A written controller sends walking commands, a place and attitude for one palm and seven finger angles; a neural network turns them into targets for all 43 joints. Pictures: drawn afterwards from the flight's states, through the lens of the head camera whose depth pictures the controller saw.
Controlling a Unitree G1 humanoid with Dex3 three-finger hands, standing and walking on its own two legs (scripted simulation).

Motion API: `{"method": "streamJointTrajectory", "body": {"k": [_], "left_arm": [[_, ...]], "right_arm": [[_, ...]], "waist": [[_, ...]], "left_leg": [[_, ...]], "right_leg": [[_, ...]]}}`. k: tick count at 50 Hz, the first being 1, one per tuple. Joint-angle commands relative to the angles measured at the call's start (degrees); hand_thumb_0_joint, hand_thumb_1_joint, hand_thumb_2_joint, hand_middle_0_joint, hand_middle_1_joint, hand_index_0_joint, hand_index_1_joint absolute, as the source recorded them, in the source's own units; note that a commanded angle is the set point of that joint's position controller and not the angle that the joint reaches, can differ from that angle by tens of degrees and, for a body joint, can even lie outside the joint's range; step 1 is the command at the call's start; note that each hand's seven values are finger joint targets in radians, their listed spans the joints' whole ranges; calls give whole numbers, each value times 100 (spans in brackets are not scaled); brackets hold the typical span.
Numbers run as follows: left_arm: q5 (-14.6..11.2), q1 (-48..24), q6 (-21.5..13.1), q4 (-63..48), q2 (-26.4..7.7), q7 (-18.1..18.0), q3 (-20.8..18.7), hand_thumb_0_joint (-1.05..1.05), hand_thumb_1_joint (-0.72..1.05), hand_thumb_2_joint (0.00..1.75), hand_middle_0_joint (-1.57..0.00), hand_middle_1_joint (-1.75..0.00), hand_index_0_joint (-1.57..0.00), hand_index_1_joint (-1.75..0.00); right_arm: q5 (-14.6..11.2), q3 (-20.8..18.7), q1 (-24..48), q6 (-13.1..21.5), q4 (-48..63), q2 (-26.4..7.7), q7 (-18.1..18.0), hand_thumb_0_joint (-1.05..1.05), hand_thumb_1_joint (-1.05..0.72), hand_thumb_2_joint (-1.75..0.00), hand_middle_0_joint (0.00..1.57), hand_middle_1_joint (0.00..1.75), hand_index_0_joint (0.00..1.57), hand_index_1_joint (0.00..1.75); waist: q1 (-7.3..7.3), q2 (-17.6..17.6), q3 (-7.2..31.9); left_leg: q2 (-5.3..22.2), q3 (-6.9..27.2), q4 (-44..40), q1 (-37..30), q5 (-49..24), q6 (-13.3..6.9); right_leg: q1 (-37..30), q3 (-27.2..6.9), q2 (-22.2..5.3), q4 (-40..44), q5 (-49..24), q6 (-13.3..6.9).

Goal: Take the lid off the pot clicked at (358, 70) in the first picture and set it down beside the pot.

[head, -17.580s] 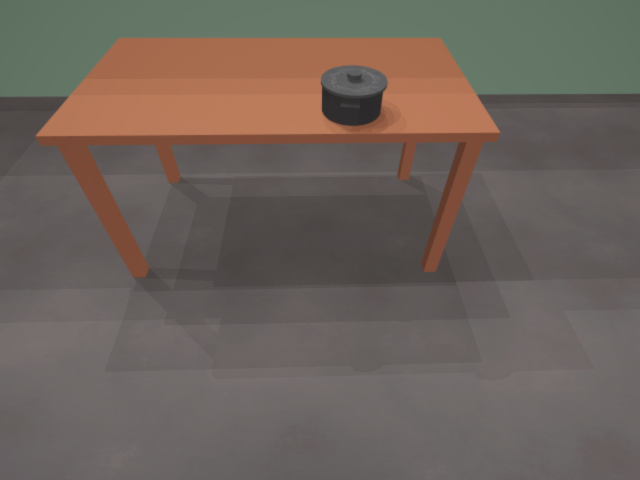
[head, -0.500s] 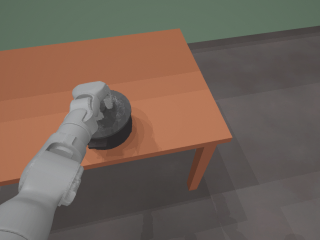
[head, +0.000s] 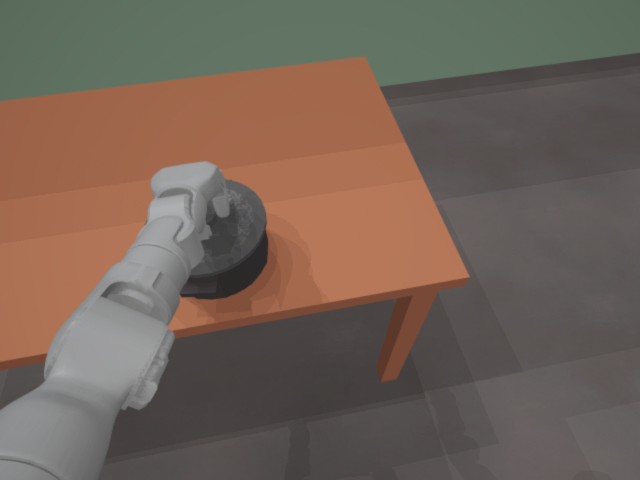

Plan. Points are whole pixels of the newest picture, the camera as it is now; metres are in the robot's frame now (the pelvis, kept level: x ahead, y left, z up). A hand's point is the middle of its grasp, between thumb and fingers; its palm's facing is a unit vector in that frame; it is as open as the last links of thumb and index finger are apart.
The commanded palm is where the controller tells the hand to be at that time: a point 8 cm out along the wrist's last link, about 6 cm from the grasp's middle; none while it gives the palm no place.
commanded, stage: lift the lid straight up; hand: left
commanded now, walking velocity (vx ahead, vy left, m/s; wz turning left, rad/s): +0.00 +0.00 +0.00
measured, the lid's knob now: (202, 216) +0.49 +0.15 +0.01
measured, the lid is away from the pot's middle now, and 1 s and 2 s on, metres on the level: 0.00 0.00 0.00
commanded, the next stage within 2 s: move the lid sideways beside the pot in 2.00 s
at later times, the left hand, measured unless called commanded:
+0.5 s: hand (196, 216) +0.46 +0.15 +0.05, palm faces -0.34 -0.09 -0.93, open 6.5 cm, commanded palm +0.46 +0.15 +0.13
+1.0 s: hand (182, 198) +0.46 +0.15 +0.09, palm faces -0.31 -0.09 -0.95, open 6.5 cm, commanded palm +0.46 +0.16 +0.17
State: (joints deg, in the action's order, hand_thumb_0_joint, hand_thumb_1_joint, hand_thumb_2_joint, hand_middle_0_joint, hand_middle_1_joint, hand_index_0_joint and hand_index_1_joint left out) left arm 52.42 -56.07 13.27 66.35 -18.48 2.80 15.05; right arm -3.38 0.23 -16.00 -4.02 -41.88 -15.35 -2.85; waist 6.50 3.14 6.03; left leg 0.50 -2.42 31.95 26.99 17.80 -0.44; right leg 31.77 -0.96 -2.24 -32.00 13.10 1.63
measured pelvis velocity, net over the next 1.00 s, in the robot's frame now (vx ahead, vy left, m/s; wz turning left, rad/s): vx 0.01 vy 0.01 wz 0.01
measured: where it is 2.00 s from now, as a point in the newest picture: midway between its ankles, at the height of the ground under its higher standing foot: outside the picture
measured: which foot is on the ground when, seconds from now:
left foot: down 0.00-1.00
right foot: down 0.00-1.00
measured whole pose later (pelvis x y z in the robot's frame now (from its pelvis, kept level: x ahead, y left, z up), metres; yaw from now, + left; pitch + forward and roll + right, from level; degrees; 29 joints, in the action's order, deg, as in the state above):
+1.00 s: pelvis +0.01 +0.01 +0.01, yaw +1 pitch +8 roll +0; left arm 50.9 -51.8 15.1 53.5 -18.1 8.7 15.6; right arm -3.5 1.1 -11.9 -2.8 -41.6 -14.4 -3.2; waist 3.6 4.1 4.6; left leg -0.3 -1.7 25.6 17.0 16.2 -0.8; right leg 21.9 -0.2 -3.0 -26.6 12.4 2.0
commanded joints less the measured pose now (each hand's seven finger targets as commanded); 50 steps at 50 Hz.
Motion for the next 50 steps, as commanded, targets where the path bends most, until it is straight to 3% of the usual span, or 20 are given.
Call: {"method": "streamJointTrajectory", "body": {"k": [1,3,5,9,11,13,16,19,22,26,28,30,32,33,35,40,43,45,47,50], "left_arm": [[31,-2526,-125,-996,-770,-173,-237,0,75,83,-93,-101,-99,-104],[49,-2434,-159,-1148,-1144,-182,-487,0,76,84,-94,-101,-99,-104],[-20,-2632,-202,-1522,-718,-166,-139,0,76,84,-94,-101,-99,-104],[49,-2473,-209,-1623,-1172,-246,-479,0,76,84,-94,-101,-100,-105],[9,-2795,-186,-1878,-816,-272,-200,0,76,84,-94,-101,-100,-105],[38,-2747,-149,-1939,-1234,-336,-517,0,76,84,-94,-101,-100,-105],[20,-2898,-135,-2245,-923,-290,-261,0,76,84,-94,-101,-100,-105],[56,-2812,-59,-2102,-1302,-300,-538,0,76,84,-94,-101,-100,-105],[53,-2974,-109,-2455,-1266,-247,-462,0,76,84,-94,-101,-100,-105],[110,-2653,22,-2132,-1114,-157,-393,0,76,84,-94,-101,-100,-105],[88,-2771,48,-2211,-1327,-132,-520,0,76,84,-94,-101,-100,-105],[76,-2919,45,-2473,-1072,-65,-289,0,76,84,-94,-101,-100,-105],[57,-2938,8,-2574,-1174,-22,-381,0,76,84,-94,-101,-100,-105],[78,-2837,27,-2489,-1344,-5,-510,0,76,84,-94,-101,-100,-105],[84,-2894,83,-2390,-1135,37,-309,0,76,84,-94,-101,-100,-105],[61,-2953,89,-2639,-1362,85,-489,0,76,84,-94,-101,-100,-105],[57,-3056,95,-2775,-1162,154,-289,0,76,84,-94,-101,-100,-105],[51,-2932,190,-2474,-1190,194,-319,0,76,84,-94,-101,-100,-105],[8,-3111,141,-2688,-1444,239,-486,0,76,84,-94,-101,-100,-105],[93,-3197,124,-2758,-1244,292,-283,0,76,84,-94,-101,-100,-105]], "right_arm": [[20,-292,-247,163,444,-778,-43,0,-90,-90,20,30,20,30],[37,-278,-250,155,470,-768,-68,0,-90,-90,20,30,20,30],[15,-283,-165,184,520,-687,-55,0,-90,-90,20,30,20,30],[10,-261,-100,187,509,-686,-55,0,-90,-90,20,30,20,30],[-26,-267,-28,218,508,-655,-33,0,-90,-90,20,30,20,30],[5,-270,-30,244,487,-662,-40,0,-90,-90,20,30,20,30],[-3,-250,60,288,523,-616,-46,0,-90,-90,20,30,20,30],[15,-246,59,293,450,-644,-59,0,-90,-90,20,30,20,30],[11,-234,107,343,488,-606,-76,0,-90,-90,20,30,20,30],[-1,-217,170,303,466,-611,-29,0,-90,-90,20,30,20,30],[3,-219,222,281,475,-632,-37,0,-90,-90,20,30,20,30],[-2,-208,285,301,533,-585,-30,0,-90,-90,20,30,20,30],[19,-211,272,326,555,-582,-42,0,-90,-90,20,30,20,30],[21,-203,296,309,544,-594,-49,0,-90,-90,20,30,20,30],[-3,-175,348,278,548,-585,-46,0,-90,-90,20,30,20,30],[7,-169,432,306,604,-584,-51,0,-90,-90,20,30,20,30],[-6,-164,493,321,628,-559,-33,0,-90,-90,20,30,20,30],[-14,-142,513,294,604,-586,-35,0,-90,-90,20,30,20,30],[-11,-126,542,318,651,-596,-71,0,-90,-90,20,30,20,30],[-13,-129,571,373,659,-551,-75,0,-90,-90,20,30,20,30]], "waist": [[185,-555,2012],[89,-569,2315],[115,-406,2361],[-22,-353,2332],[47,-273,2222],[-49,-244,2364],[-28,-138,2541],[-72,-324,2492],[-90,-189,2690],[-111,-371,2285],[-147,-348,2331],[-133,-203,2456],[-161,-198,2575],[-197,-229,2538],[-145,-356,2311],[-233,-398,2457],[-219,-200,2328],[-220,-414,2110],[-251,-398,2352],[-228,-244,2301]], "left_leg": [[-124,-41,-288,-829,-1641,-285],[-151,-46,-305,-889,-1761,-293],[-149,-56,-331,-1071,-1924,-289],[-147,-7,-388,-1158,-2215,-284],[-122,8,-414,-1253,-2246,-280],[-132,18,-432,-1360,-2257,-281],[-136,47,-439,-1556,-2591,-278],[-148,39,-461,-1528,-2560,-286],[-149,69,-469,-1729,-2911,-284],[-140,71,-476,-1566,-2967,-275],[-161,42,-516,-1581,-2767,-274],[-157,59,-521,-1738,-2853,-270],[-150,86,-516,-1872,-3078,-279],[-163,70,-512,-1825,-3021,-279],[-169,58,-584,-1682,-2779,-273],[-168,78,-623,-1783,-2850,-277],[-158,93,-654,-1859,-2816,-260],[-173,87,-704,-1695,-2540,-263],[-202,73,-745,-1761,-2511,-278],[-181,119,-720,-1901,-2603,-270]], "right_leg": [[-1234,322,293,181,-1587,-273],[-1582,274,272,172,-1838,-263],[-1604,306,269,201,-1995,-259],[-1794,296,270,226,-2238,-283],[-1649,327,273,253,-2165,-287],[-1830,302,269,250,-2215,-282],[-1878,316,267,256,-2440,-287],[-2025,313,266,264,-2520,-274],[-2150,301,257,259,-2755,-280],[-2056,335,258,308,-2752,-291],[-2135,325,242,309,-2695,-287],[-2122,338,233,309,-2705,-293],[-2203,323,238,309,-2770,-288],[-2242,315,235,324,-2791,-288],[-2178,339,229,363,-2669,-288],[-2367,321,206,379,-2727,-289],[-2231,339,208,409,-2565,-301],[-2216,350,211,449,-2420,-302],[-2416,304,202,455,-2459,-293],[-2256,333,201,462,-2388,-312]]}}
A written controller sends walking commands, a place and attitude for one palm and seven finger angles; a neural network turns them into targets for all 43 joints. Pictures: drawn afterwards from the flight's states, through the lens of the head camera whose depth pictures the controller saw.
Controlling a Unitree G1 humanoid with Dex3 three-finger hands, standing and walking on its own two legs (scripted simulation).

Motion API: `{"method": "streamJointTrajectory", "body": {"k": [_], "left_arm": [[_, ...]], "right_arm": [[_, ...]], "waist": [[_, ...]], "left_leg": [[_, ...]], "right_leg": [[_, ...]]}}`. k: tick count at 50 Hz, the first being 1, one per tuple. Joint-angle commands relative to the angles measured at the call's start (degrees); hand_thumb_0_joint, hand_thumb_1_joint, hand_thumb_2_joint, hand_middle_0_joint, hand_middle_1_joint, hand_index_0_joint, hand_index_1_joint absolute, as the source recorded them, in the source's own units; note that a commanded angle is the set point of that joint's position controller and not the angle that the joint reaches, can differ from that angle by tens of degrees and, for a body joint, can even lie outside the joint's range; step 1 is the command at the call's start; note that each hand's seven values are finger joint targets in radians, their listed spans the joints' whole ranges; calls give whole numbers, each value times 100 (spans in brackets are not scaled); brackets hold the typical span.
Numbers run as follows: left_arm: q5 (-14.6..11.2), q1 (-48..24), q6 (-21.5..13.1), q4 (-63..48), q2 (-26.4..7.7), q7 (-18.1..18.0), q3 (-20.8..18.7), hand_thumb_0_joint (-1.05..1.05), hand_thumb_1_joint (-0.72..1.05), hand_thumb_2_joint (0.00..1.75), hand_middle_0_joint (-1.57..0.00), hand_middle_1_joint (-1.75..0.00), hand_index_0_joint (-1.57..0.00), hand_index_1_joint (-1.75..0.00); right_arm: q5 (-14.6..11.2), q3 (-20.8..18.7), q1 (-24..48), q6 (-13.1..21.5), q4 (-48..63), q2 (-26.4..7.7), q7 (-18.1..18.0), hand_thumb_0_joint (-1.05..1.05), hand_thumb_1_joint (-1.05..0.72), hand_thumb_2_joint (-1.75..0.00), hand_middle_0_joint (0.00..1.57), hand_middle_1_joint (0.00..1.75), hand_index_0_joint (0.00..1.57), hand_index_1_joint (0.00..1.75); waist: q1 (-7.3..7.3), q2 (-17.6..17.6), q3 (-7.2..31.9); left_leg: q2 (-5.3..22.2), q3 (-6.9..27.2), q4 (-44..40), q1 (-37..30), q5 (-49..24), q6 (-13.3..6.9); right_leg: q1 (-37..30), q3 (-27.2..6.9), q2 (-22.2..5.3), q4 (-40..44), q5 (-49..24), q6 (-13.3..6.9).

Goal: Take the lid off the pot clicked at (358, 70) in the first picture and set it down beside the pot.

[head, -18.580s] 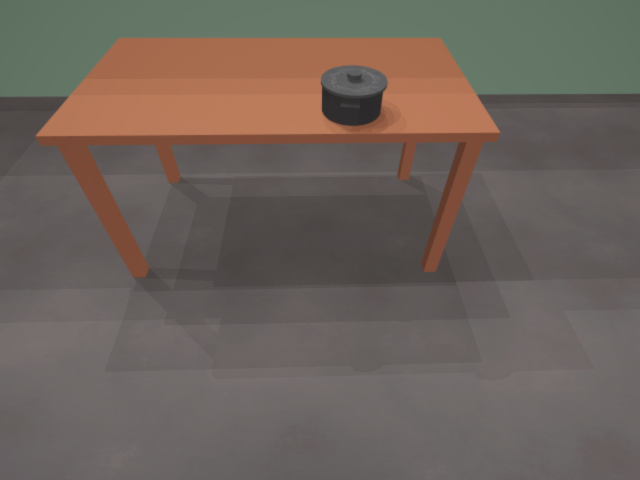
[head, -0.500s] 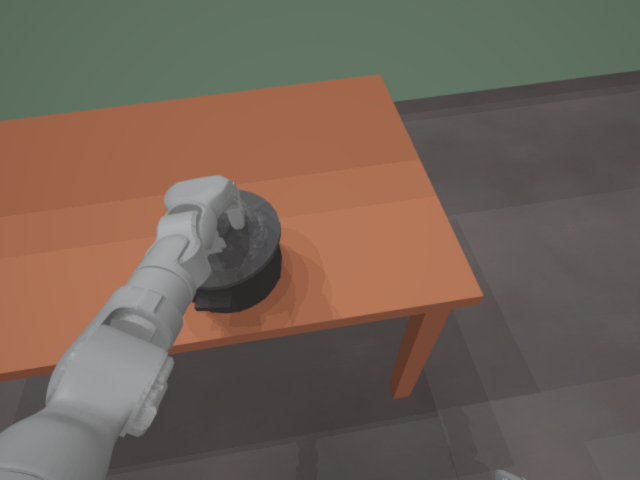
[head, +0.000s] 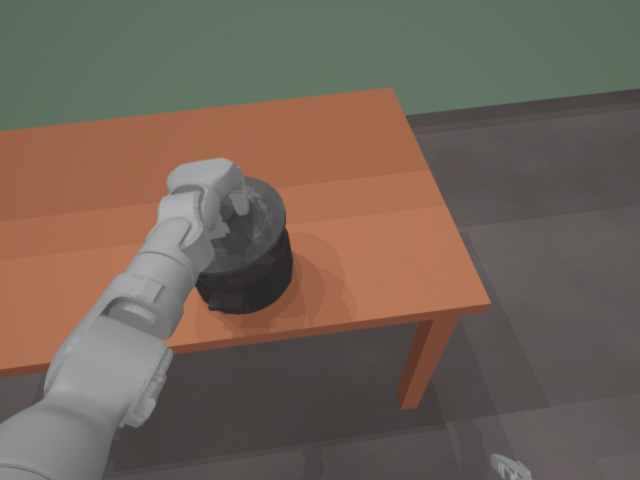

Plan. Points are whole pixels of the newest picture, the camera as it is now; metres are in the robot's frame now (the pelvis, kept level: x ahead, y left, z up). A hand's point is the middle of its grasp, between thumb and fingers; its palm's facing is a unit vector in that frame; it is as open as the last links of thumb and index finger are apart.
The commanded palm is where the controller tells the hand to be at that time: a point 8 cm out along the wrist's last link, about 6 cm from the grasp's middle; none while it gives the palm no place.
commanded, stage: lift the lid straight up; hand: left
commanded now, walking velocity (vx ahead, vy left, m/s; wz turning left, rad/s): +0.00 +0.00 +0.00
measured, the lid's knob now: (221, 214) +0.48 +0.14 +0.06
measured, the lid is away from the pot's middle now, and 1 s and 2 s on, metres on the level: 0.00 0.00 0.11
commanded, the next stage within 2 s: move the lid sideways beside the pot in 1.00 s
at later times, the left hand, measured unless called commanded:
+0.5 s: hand (199, 196) +0.45 +0.16 +0.12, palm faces -0.28 -0.09 -0.95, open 6.5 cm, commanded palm +0.45 +0.15 +0.20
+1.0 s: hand (204, 176) +0.45 +0.14 +0.16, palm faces -0.25 -0.07 -0.96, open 6.4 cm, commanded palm +0.44 +0.14 +0.22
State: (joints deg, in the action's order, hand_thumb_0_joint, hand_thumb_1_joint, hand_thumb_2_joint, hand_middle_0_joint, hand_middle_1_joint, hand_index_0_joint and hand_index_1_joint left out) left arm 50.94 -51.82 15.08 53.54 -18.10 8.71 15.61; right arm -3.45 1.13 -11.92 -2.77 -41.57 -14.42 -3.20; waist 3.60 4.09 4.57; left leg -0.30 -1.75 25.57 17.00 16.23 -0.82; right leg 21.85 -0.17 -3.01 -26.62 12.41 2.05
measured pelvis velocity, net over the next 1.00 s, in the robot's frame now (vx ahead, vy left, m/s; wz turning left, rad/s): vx -0.01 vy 0.00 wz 0.01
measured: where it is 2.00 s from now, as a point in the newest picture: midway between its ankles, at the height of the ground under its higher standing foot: outside the picture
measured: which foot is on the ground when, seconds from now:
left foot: down 0.00-1.00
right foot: down 0.00-1.00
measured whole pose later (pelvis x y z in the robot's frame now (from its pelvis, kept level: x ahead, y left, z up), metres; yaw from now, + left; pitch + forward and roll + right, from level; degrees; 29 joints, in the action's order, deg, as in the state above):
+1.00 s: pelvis -0.01 +0.00 +0.00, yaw +1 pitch +5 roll +1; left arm 50.7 -59.6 18.5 50.6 -19.5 16.7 17.1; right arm -3.5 2.6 -10.2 -1.3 -40.7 -14.7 -2.9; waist 2.7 4.5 3.9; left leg -1.3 -1.4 23.5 14.4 14.6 -1.1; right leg 19.5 0.1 -3.9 -25.6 11.6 2.3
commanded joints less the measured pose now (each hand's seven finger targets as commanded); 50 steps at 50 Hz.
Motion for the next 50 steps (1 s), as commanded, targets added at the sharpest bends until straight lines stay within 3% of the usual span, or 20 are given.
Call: {"method": "streamJointTrajectory", "body": {"k": [1,6,8,9,12,14,17,19,22,25,27,30,34,37,41,43,44,46,48,50], "left_arm": [[188,-3707,-101,-1620,-1343,-278,-419,0,76,84,-94,-101,-100,-105],[150,-3582,-70,-1412,-1595,-206,-619,0,76,84,-94,-101,-100,-105],[205,-3729,-83,-1523,-1547,-178,-493,0,76,84,-94,-101,-100,-105],[185,-3686,-36,-1361,-1257,-139,-267,0,76,84,-94,-101,-100,-105],[134,-3812,-53,-1350,-1757,-99,-635,0,76,84,-94,-101,-100,-105],[165,-3925,-75,-1458,-1562,-64,-443,0,76,84,-94,-101,-100,-105],[181,-4074,-147,-1674,-1846,-32,-636,0,76,84,-94,-101,-100,-105],[170,-3882,-101,-1465,-1656,16,-520,0,76,84,-94,-101,-100,-105],[129,-3898,-50,-1307,-1933,70,-717,0,76,84,-94,-101,-100,-105],[197,-4311,-108,-1818,-1588,128,-356,0,76,84,-94,-101,-100,-105],[148,-4150,-110,-1847,-1841,140,-629,0,76,84,-94,-101,-100,-105],[125,-4018,4,-1754,-1586,168,-462,0,76,84,-94,-101,-100,-105],[147,-4242,153,-1766,-1637,229,-457,0,76,84,-94,-101,-100,-105],[154,-4394,168,-2036,-1659,282,-436,0,76,84,-94,-101,-100,-105],[162,-4349,277,-1816,-1721,342,-545,0,76,84,-94,-101,-100,-105],[169,-4305,346,-1546,-1269,407,-161,0,76,84,-94,-101,-100,-105],[163,-4184,371,-1423,-1289,428,-218,0,76,84,-94,-101,-100,-105],[152,-4327,300,-1679,-1809,444,-638,0,76,84,-94,-101,-100,-105],[223,-4391,282,-1595,-1420,472,-252,0,76,84,-94,-101,-100,-105],[272,-4501,281,-1530,-1571,444,-356,0,76,84,-94,-101,-100,-105]], "right_arm": [[-6,-215,148,273,644,-649,-40,0,-90,-90,20,30,20,30],[-11,-191,224,290,662,-682,-63,0,-90,-90,20,30,20,30],[-16,-192,208,304,650,-668,-59,0,-90,-90,20,30,20,30],[-21,-188,213,308,648,-656,-57,0,-90,-90,20,30,20,30],[-27,-166,232,306,648,-710,-94,0,-90,-90,20,30,20,30],[-28,-169,201,359,658,-675,-102,0,-90,-90,20,30,20,30],[-10,-171,196,400,700,-689,-116,0,-90,-90,20,30,20,30],[-18,-174,201,408,677,-676,-102,0,-90,-90,20,30,20,30],[-29,-145,213,373,668,-741,-110,0,-90,-90,20,30,20,30],[-34,-178,226,465,716,-675,-85,0,-90,-90,20,30,20,30],[-2,-188,184,496,713,-703,-69,0,-90,-90,20,30,20,30],[-13,-178,240,487,705,-692,-30,0,-90,-90,20,30,20,30],[-21,-159,311,442,670,-719,8,0,-90,-90,20,30,20,30],[-6,-138,378,472,745,-696,13,0,-90,-90,20,30,20,30],[-10,-119,406,441,722,-708,18,0,-90,-90,20,30,20,30],[-23,-98,434,388,690,-685,41,0,-90,-90,20,30,20,30],[-18,-110,423,382,701,-684,35,0,-90,-90,20,30,20,30],[9,-87,461,361,762,-738,7,0,-90,-90,20,30,20,30],[-6,-83,490,367,773,-663,-11,0,-90,-90,20,30,20,30],[-10,-79,447,351,737,-686,-19,0,-90,-90,20,30,20,30]], "waist": [[57,-315,2508],[-11,-574,2355],[20,-417,2378],[70,-497,2197],[30,-561,2200],[42,-434,2276],[13,-359,2494],[18,-460,2305],[3,-555,2106],[51,-172,2468],[-3,-226,2574],[-13,-315,2438],[-8,-489,2325],[-42,-271,2557],[-58,-554,2397],[2,-558,2088],[-26,-675,2127],[-105,-630,2364],[-21,-595,2264],[-24,-583,2229]], "left_leg": [[-94,73,-86,-940,-2556,-230],[-124,53,-185,-740,-2189,-240],[-121,52,-187,-848,-2206,-235],[-125,39,-188,-807,-2121,-240],[-139,28,-275,-704,-1882,-246],[-146,54,-262,-800,-1950,-248],[-146,71,-258,-935,-2125,-245],[-136,62,-240,-869,-2145,-246],[-145,37,-316,-689,-1908,-255],[-132,108,-225,-1108,-2276,-242],[-124,139,-176,-1157,-2494,-248],[-117,142,-182,-1109,-2611,-233],[-114,145,-217,-1019,-2458,-225],[-123,185,-211,-1195,-2684,-216],[-119,189,-257,-1029,-2545,-210],[-107,154,-293,-961,-2328,-184],[-119,150,-273,-980,-2293,-212],[-136,150,-306,-922,-2327,-207],[-133,117,-295,-982,-2264,-225],[-120,125,-313,-962,-2183,-219]], "right_leg": [[-1301,243,280,-58,-2360,-358],[-1437,228,261,3,-2193,-347],[-1381,232,257,5,-2181,-350],[-1255,252,268,27,-2097,-342],[-1401,198,253,77,-1980,-327],[-1369,216,245,71,-1995,-340],[-1503,196,248,56,-2114,-343],[-1440,219,244,74,-2150,-342],[-1474,196,229,133,-2047,-332],[-1323,226,241,68,-2121,-363],[-1441,225,245,44,-2281,-359],[-1384,260,241,37,-2343,-357],[-1370,265,236,32,-2274,-352],[-1440,251,222,0,-2312,-361],[-1465,260,227,39,-2257,-365],[-1222,312,224,48,-2055,-362],[-1248,290,230,52,-2046,-356],[-1543,236,194,39,-2189,-368],[-1402,247,197,57,-2122,-352],[-1356,253,207,63,-2034,-360]]}}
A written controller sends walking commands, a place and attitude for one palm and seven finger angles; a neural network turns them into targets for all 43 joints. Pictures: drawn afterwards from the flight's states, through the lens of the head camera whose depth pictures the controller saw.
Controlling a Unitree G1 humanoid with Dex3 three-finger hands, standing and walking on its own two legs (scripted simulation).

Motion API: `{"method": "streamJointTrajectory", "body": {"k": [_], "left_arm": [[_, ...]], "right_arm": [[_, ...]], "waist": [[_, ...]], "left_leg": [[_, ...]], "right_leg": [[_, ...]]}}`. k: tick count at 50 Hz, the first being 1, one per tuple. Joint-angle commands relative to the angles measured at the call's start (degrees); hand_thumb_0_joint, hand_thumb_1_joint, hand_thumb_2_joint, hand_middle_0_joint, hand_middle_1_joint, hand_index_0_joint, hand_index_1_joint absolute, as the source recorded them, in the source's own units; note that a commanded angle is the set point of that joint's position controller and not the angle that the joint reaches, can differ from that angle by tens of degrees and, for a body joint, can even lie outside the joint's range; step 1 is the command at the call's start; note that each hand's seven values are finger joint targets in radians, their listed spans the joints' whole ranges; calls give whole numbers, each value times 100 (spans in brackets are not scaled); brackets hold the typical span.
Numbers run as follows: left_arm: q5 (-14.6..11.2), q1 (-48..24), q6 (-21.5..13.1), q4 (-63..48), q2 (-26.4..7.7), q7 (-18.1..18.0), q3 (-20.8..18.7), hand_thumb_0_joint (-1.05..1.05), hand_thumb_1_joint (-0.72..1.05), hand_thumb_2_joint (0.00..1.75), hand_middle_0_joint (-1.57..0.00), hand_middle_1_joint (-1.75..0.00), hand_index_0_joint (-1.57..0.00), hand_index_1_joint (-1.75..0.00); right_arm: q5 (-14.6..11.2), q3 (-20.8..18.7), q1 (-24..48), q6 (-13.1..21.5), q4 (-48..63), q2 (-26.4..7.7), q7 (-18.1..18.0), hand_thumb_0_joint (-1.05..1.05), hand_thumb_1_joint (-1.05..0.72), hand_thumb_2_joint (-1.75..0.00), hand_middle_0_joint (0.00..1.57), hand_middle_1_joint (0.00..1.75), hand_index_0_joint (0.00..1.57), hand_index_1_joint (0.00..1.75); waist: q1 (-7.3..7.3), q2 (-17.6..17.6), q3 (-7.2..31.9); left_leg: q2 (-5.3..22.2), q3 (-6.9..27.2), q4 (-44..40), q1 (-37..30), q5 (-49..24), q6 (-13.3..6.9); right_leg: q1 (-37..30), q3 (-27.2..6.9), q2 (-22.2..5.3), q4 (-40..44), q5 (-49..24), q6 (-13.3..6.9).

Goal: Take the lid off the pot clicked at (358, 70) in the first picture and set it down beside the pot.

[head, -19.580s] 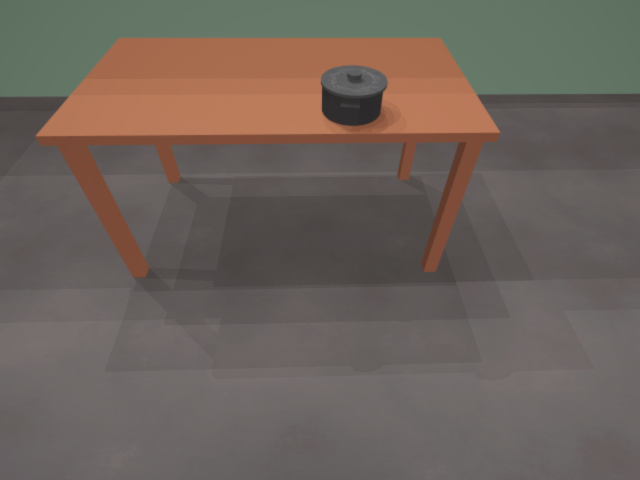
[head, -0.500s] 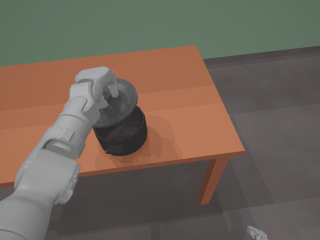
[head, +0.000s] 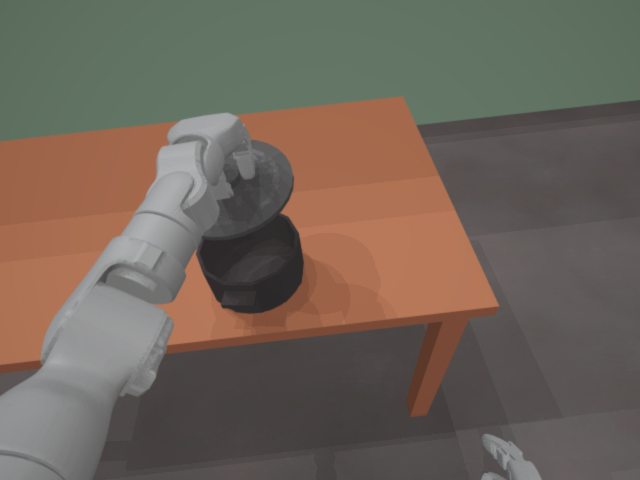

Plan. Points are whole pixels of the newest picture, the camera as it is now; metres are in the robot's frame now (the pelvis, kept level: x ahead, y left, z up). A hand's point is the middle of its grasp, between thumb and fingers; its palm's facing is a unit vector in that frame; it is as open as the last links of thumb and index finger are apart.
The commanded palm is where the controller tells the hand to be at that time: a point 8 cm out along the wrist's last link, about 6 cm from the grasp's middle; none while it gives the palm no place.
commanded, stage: move the lid sideways beside the pot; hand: left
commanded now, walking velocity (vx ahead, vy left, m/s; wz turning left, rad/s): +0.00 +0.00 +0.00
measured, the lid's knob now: (226, 177) +0.49 +0.13 +0.13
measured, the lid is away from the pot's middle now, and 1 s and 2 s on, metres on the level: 0.00 0.11 0.23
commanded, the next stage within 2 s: none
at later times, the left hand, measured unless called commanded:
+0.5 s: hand (190, 183) +0.46 +0.17 +0.15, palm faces -0.29 -0.07 -0.96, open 6.4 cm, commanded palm +0.45 +0.18 +0.22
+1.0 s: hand (139, 190) +0.45 +0.24 +0.15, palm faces -0.31 -0.06 -0.95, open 6.4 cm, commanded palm +0.45 +0.25 +0.22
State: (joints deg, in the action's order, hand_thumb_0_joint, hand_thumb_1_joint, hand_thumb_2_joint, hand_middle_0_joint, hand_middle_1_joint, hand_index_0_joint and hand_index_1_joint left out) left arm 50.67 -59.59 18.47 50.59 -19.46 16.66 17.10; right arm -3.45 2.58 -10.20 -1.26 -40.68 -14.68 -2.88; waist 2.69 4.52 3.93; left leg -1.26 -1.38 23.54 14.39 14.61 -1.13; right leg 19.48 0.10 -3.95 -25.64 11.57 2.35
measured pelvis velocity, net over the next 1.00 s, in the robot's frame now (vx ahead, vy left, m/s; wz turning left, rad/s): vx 0.00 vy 0.01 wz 0.01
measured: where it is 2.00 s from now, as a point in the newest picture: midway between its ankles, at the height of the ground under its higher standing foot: outside the picture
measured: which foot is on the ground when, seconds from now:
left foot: down 0.00-1.00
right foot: down 0.00-1.00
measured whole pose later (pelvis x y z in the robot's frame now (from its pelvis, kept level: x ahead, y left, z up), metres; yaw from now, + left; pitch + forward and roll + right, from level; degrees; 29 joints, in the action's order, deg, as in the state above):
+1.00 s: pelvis +0.00 +0.01 +0.00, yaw +0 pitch +6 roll +0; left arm 52.6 -54.8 7.1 49.7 -33.1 21.6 9.9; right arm -4.2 2.1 -13.1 -2.6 -39.3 -15.7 -4.1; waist 3.6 3.3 2.1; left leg -1.3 -0.9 23.5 14.6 14.6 -1.9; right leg 17.7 0.7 -4.0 -21.9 9.7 2.8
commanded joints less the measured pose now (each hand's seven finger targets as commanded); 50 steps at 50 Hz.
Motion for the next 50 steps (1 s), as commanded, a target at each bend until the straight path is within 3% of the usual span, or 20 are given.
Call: {"method": "streamJointTrajectory", "body": {"k": [1,3,5,8,10,13,18,21,25,27,29,32,35,37,39,41,44,47,48,50], "left_arm": [[219,-3827,-123,-1442,-1491,-358,-611,0,76,84,-94,-101,-100,-105],[228,-3772,-171,-1512,-1750,-410,-789,0,76,84,-94,-101,-100,-105],[302,-3656,-138,-1401,-1387,-417,-475,0,76,84,-94,-101,-100,-105],[313,-3447,-73,-1065,-1819,-464,-864,0,76,84,-94,-101,-100,-105],[331,-3614,-77,-1144,-1735,-448,-742,0,76,84,-94,-101,-100,-105],[378,-3615,-168,-1386,-1956,-402,-864,0,76,84,-94,-101,-100,-105],[373,-3326,-241,-1054,-2342,-236,-1070,0,76,84,-94,-101,-100,-105],[355,-3483,-459,-1592,-2222,-121,-912,0,76,84,-94,-101,-100,-105],[303,-3376,-543,-1169,-2399,-23,-992,0,76,84,-94,-101,-100,-105],[293,-3527,-730,-1578,-2574,2,-1080,0,76,84,-94,-101,-100,-105],[349,-3438,-835,-1635,-2825,0,-1246,0,76,84,-94,-101,-100,-105],[320,-3059,-872,-1301,-2820,40,-1271,0,76,84,-94,-101,-100,-105],[294,-3086,-909,-1517,-2537,79,-1014,0,76,84,-94,-101,-100,-105],[282,-2947,-936,-1391,-2842,102,-1247,0,76,84,-94,-101,-100,-105],[253,-3116,-965,-1485,-2717,144,-1105,0,76,84,-94,-101,-100,-105],[258,-3283,-1079,-1865,-2868,145,-1188,0,76,84,-94,-101,-100,-105],[305,-3043,-1078,-1338,-3027,147,-1323,0,76,84,-94,-101,-100,-105],[330,-3118,-1184,-1439,-3258,120,-1475,0,76,84,-94,-101,-100,-105],[311,-3177,-1210,-1571,-3053,140,-1298,0,76,84,-94,-101,-100,-105],[326,-2982,-1219,-1425,-3334,145,-1553,0,76,84,-94,-101,-100,-105]], "right_arm": [[9,-223,269,227,693,-650,-66,0,-90,-90,20,30,20,30],[13,-224,297,263,716,-640,-96,0,-90,-90,20,30,20,30],[-3,-226,304,257,692,-614,-81,0,-90,-90,20,30,20,30],[-4,-213,294,201,640,-684,-86,0,-90,-90,20,30,20,30],[-20,-217,316,213,665,-659,-112,0,-90,-90,20,30,20,30],[-2,-230,312,253,744,-665,-141,0,-90,-90,20,30,20,30],[-44,-233,258,192,732,-755,-196,0,-90,-90,20,30,20,30],[-50,-254,270,277,859,-714,-205,0,-90,-90,20,30,20,30],[-85,-267,103,197,731,-787,-231,0,-90,-90,20,30,20,30],[-69,-283,89,262,808,-775,-244,0,-90,-90,20,30,20,30],[-62,-285,31,248,799,-790,-266,0,-90,-90,20,30,20,30],[-88,-296,-8,190,758,-844,-241,0,-90,-90,20,30,20,30],[-97,-310,25,170,808,-816,-183,0,-90,-90,20,30,20,30],[-98,-312,-19,126,774,-877,-177,0,-90,-90,20,30,20,30],[-111,-309,-39,90,778,-868,-167,0,-90,-90,20,30,20,30],[-91,-326,-45,141,831,-877,-163,0,-90,-90,20,30,20,30],[-91,-319,-166,57,714,-908,-168,0,-90,-90,20,30,20,30],[-75,-330,-190,64,737,-931,-168,0,-90,-90,20,30,20,30],[-80,-321,-182,67,768,-895,-154,0,-90,-90,20,30,20,30],[-61,-345,-240,29,740,-946,-157,0,-90,-90,20,30,20,30]], "waist": [[44,-676,2418],[0,-622,2596],[36,-583,2481],[-18,-737,2251],[9,-611,2260],[-21,-569,2534],[7,-809,2204],[38,-420,2448],[127,-618,2119],[105,-248,2392],[80,-253,2503],[86,-456,2220],[121,-108,2193],[111,-207,2118],[148,-218,2130],[138,62,2351],[154,-182,2116],[122,-59,2271],[141,69,2244],[102,-61,2283]], "left_leg": [[-40,99,-114,-715,-2073,-201],[-52,72,-101,-761,-2093,-221],[-32,77,-93,-761,-2204,-201],[-33,55,-152,-532,-1913,-200],[-47,39,-158,-549,-1829,-216],[-61,53,-134,-647,-1949,-245],[-53,-4,-179,-410,-1692,-276],[-63,45,-119,-679,-1945,-293],[-45,16,-137,-571,-1618,-301],[-58,43,-119,-785,-1785,-308],[-46,48,-109,-814,-1930,-313],[-17,49,-115,-676,-2010,-304],[-15,102,-78,-838,-2117,-281],[-6,115,-98,-801,-2111,-277],[0,141,-108,-823,-2139,-265],[19,197,-57,-1042,-2505,-258],[29,186,-92,-878,-2327,-251],[26,209,-103,-936,-2425,-246],[29,216,-95,-988,-2502,-239],[44,203,-71,-962,-2572,-261]], "right_leg": [[-1244,214,295,-20,-2033,-389],[-1418,172,277,-44,-2152,-372],[-1277,211,284,-48,-2170,-386],[-1328,208,288,-14,-2013,-382],[-1304,180,272,5,-1981,-382],[-1494,154,266,-19,-2110,-376],[-1513,133,252,89,-2037,-345],[-1483,126,262,81,-2120,-379],[-1301,166,275,173,-1883,-355],[-1379,137,269,146,-1942,-377],[-1492,140,265,154,-2083,-386],[-1418,169,278,185,-2120,-389],[-1217,209,293,195,-2003,-414],[-1205,217,307,211,-1927,-422],[-1158,248,308,218,-1904,-420],[-1125,227,306,215,-1973,-441],[-1108,267,323,256,-1894,-434],[-1177,253,319,243,-1911,-448],[-1120,271,314,261,-1927,-448],[-1213,256,310,272,-2036,-444]]}}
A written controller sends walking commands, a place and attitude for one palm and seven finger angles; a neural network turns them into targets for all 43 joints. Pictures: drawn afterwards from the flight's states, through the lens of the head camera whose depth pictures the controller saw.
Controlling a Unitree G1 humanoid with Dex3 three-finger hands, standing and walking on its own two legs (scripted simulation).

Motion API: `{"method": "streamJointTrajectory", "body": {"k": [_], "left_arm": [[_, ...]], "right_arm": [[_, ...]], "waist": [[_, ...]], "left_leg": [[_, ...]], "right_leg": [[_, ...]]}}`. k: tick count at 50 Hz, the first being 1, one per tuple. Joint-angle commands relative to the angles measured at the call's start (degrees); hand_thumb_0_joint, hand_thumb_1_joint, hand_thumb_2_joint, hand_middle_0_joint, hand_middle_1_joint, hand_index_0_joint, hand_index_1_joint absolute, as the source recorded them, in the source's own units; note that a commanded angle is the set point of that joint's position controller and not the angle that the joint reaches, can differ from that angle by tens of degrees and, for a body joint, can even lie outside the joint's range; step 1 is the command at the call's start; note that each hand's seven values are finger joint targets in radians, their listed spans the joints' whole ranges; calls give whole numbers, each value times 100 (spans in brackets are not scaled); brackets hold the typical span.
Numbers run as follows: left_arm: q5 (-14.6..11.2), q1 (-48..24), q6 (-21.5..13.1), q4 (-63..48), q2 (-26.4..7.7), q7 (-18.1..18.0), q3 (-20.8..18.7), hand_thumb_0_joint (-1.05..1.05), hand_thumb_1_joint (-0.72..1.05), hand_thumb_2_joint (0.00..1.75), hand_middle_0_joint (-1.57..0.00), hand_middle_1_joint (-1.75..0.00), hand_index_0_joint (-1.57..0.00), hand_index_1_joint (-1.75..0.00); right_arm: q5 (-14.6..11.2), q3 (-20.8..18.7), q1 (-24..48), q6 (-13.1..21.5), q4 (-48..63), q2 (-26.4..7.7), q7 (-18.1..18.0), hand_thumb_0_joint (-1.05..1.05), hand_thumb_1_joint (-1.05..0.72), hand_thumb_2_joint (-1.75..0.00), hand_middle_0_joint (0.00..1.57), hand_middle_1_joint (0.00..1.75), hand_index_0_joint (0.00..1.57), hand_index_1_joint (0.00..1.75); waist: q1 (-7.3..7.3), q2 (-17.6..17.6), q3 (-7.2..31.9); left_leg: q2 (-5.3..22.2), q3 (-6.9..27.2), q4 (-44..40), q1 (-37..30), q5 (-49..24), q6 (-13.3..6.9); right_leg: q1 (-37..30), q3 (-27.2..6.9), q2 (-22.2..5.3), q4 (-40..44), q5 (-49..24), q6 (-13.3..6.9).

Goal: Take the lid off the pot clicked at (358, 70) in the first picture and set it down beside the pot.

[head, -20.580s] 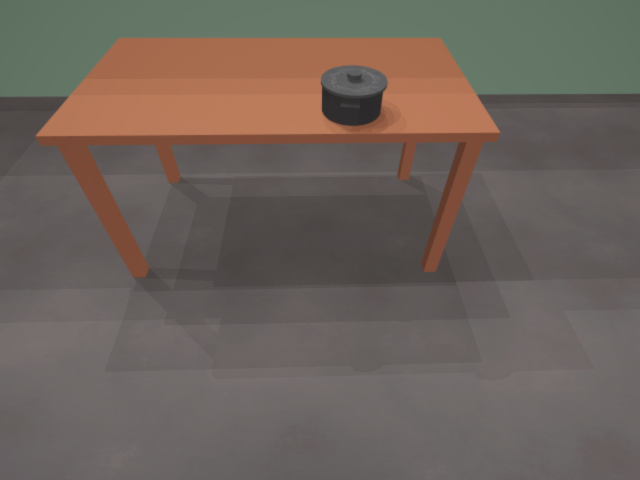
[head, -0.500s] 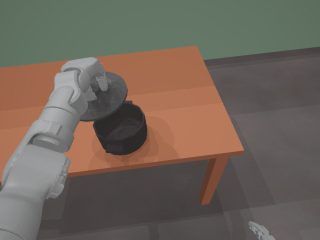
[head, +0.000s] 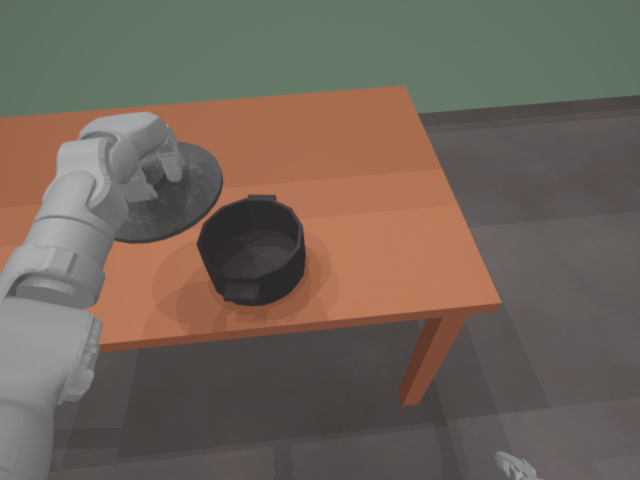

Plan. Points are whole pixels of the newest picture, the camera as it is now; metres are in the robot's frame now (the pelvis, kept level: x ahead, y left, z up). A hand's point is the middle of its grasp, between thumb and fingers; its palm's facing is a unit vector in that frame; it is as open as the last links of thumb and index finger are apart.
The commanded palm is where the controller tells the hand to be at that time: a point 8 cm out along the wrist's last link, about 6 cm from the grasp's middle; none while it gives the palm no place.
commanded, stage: move the lid sideways beside the pot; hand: left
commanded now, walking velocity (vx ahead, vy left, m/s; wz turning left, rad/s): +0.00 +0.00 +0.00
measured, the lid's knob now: (150, 178) +0.48 +0.23 +0.12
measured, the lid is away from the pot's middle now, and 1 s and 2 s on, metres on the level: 0.11 0.23 0.23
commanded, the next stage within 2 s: lower the lid onto the table in 1.18 s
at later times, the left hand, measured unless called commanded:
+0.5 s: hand (96, 183) +0.45 +0.28 +0.14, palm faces -0.33 -0.06 -0.94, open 6.4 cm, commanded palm +0.45 +0.29 +0.22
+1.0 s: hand (49, 194) +0.43 +0.33 +0.15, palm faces -0.37 -0.08 -0.93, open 6.4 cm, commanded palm +0.44 +0.34 +0.22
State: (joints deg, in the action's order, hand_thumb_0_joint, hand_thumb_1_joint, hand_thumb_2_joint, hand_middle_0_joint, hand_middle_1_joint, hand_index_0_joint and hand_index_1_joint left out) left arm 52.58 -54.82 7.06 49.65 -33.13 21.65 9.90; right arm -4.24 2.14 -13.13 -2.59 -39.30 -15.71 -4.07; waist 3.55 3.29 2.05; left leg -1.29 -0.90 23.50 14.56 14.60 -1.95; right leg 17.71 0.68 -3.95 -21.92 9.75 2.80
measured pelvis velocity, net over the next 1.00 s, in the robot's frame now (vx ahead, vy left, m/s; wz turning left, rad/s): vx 0.00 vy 0.00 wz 0.02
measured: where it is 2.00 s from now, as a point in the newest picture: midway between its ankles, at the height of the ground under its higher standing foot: outside the picture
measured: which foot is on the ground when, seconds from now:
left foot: down 0.00-1.00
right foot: down 0.00-1.00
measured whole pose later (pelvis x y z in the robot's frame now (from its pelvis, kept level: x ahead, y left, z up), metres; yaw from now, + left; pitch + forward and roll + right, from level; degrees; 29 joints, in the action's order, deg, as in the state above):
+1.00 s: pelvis +0.00 +0.00 +0.00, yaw +1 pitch +7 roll -1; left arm 53.4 -53.2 -2.8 53.3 -45.8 25.7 2.3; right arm -5.0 1.7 -13.0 -8.0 -39.4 -17.2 -4.7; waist 3.2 2.8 0.9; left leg -0.9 0.6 25.0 16.8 15.1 -2.2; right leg 17.7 2.2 -3.6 -19.7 8.8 2.8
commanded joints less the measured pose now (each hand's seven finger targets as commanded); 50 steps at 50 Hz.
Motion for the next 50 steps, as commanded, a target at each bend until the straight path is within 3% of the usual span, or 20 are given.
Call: {"method": "streamJointTrajectory", "body": {"k": [1,4,7,10,12,13,16,19,21,22,24,32,34,35,37,41,42,45,47,50], "left_arm": [[122,-3356,-116,-1308,-2166,-348,-981,0,76,84,-94,-101,-100,-105],[146,-3295,-135,-1164,-1952,-295,-775,0,76,84,-94,-101,-100,-105],[130,-3298,-238,-1445,-2319,-267,-1011,0,76,84,-94,-101,-100,-105],[104,-3398,-304,-1863,-2173,-239,-895,0,76,84,-94,-101,-100,-105],[67,-3048,-296,-1764,-2400,-226,-1115,0,76,84,-94,-101,-100,-105],[71,-2876,-254,-1395,-2211,-184,-982,0,76,84,-94,-101,-100,-105],[59,-3081,-293,-1320,-2332,-144,-978,0,76,84,-94,-101,-100,-105],[99,-3448,-404,-1581,-2426,-142,-940,0,76,84,-94,-101,-100,-105],[101,-3338,-525,-1787,-2914,-189,-1351,0,76,84,-94,-101,-100,-105],[110,-3255,-545,-1709,-2846,-190,-1298,0,76,84,-94,-101,-100,-105],[87,-3206,-523,-1475,-2588,-149,-1108,0,76,84,-94,-101,-100,-105],[103,-2619,-620,-950,-3126,-72,-1463,0,76,84,-94,-101,-100,-105],[97,-3026,-676,-1248,-2935,-26,-1239,0,76,84,-94,-101,-100,-105],[117,-3104,-716,-1474,-3262,-50,-1504,0,76,84,-94,-101,-100,-105],[110,-3028,-793,-1458,-3273,-51,-1509,0,76,84,-94,-101,-100,-105],[55,-2962,-916,-1377,-3347,-1,-1562,0,76,84,-94,-101,-100,-105],[59,-2921,-915,-1233,-3093,16,-1342,0,76,84,-94,-101,-100,-105],[49,-2833,-945,-785,-3205,68,-1388,0,76,84,-94,-101,-100,-105],[63,-3212,-1036,-1137,-3243,62,-1314,0,76,84,-94,-101,-100,-105],[108,-3087,-1135,-895,-3710,29,-1703,0,76,84,-94,-101,-100,-105]], "right_arm": [[25,-293,74,154,639,-868,-34,0,-90,-90,20,30,20,30],[7,-301,63,78,618,-855,-35,0,-90,-90,20,30,20,30],[15,-324,36,35,674,-897,-25,0,-90,-90,20,30,20,30],[0,-341,64,28,704,-862,0,0,-90,-90,20,30,20,30],[14,-357,8,1,694,-911,31,0,-90,-90,20,30,20,30],[11,-344,18,-26,668,-904,21,0,-90,-90,20,30,20,30],[-16,-337,41,-81,646,-954,4,0,-90,-90,20,30,20,30],[-22,-343,-21,-93,619,-941,-22,0,-90,-90,20,30,20,30],[10,-362,-19,-67,679,-974,-36,0,-90,-90,20,30,20,30],[7,-343,-53,-87,677,-941,-41,0,-90,-90,20,30,20,30],[-8,-352,-53,-126,617,-942,-32,0,-90,-90,20,30,20,30],[-31,-323,26,-296,662,-1028,-25,0,-90,-90,20,30,20,30],[-47,-340,55,-305,670,-999,-37,0,-90,-90,20,30,20,30],[-39,-353,24,-311,669,-1014,-42,0,-90,-90,20,30,20,30],[-19,-359,-21,-310,665,-1006,-59,0,-90,-90,20,30,20,30],[-37,-369,-17,-333,619,-1044,-72,0,-90,-90,20,30,20,30],[-39,-356,-21,-351,603,-1010,-67,0,-90,-90,20,30,20,30],[-66,-340,-53,-405,516,-1054,-103,0,-90,-90,20,30,20,30],[-72,-353,-56,-401,515,-1051,-115,0,-90,-90,20,30,20,30],[-60,-347,-155,-385,457,-1084,-174,0,-90,-90,20,30,20,30]], "waist": [[-24,51,2458],[35,17,2297],[7,45,2571],[38,378,2672],[0,334,2626],[36,224,2379],[52,92,2189],[88,305,2440],[11,451,2722],[27,403,2782],[70,392,2500],[-27,148,2222],[25,316,2275],[-23,329,2506],[18,447,2624],[2,509,2504],[55,532,2395],[50,228,2139],[80,463,2328],[17,343,2420]], "left_leg": [[29,172,-81,-889,-2597,-173],[56,148,-94,-870,-2618,-182],[57,179,-69,-1009,-2854,-193],[90,273,7,-1305,-3302,-164],[97,296,47,-1301,-3515,-161],[69,242,50,-1135,-3247,-184],[50,220,-36,-897,-2781,-184],[55,239,-19,-1085,-2818,-176],[55,276,57,-1238,-3235,-180],[56,298,56,-1255,-3391,-178],[79,268,58,-1168,-3300,-176],[30,185,-1,-703,-2808,-205],[47,197,30,-832,-2854,-227],[54,244,52,-945,-3020,-231],[55,251,95,-1079,-3220,-228],[73,263,115,-1057,-3240,-221],[65,257,120,-1055,-3222,-214],[37,179,75,-726,-2581,-247],[52,211,53,-880,-2674,-231],[48,208,100,-823,-2637,-267]], "right_leg": [[-1129,180,302,-86,-1886,-507],[-1020,222,303,-56,-1857,-489],[-1173,191,314,-64,-1978,-480],[-1006,223,323,-56,-2001,-491],[-1032,229,338,-54,-2050,-486],[-962,238,340,-19,-1984,-483],[-939,250,326,15,-1817,-510],[-937,258,339,-1,-1791,-502],[-1092,215,330,-29,-2019,-518],[-1153,237,351,-46,-2088,-501],[-995,260,340,6,-2023,-488],[-1190,261,332,17,-1980,-499],[-1082,270,325,27,-1963,-497],[-1184,271,329,0,-2024,-499],[-1144,267,356,4,-2032,-485],[-1040,287,343,36,-1986,-500],[-941,299,368,39,-1898,-488],[-948,309,356,74,-1753,-480],[-917,311,370,55,-1690,-489],[-1031,306,372,37,-1744,-486]]}}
